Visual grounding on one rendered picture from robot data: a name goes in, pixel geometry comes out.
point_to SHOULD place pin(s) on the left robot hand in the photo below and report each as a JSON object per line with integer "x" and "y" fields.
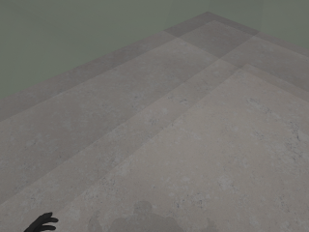
{"x": 37, "y": 225}

